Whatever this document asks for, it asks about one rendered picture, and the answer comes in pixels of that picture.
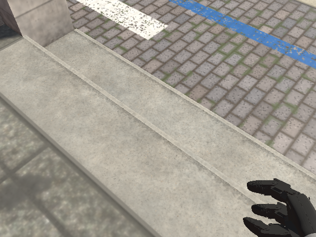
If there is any right robot hand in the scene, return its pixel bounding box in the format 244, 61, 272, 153
243, 178, 316, 237

